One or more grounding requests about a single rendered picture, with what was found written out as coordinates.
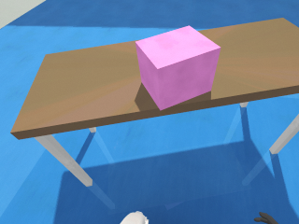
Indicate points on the robot right hand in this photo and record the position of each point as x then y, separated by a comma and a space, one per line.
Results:
265, 218

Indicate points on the carton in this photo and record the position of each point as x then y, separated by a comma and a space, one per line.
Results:
177, 66

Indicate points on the left robot thigh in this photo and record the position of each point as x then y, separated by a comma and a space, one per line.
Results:
135, 218

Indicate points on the table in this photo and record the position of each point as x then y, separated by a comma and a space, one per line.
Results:
98, 86

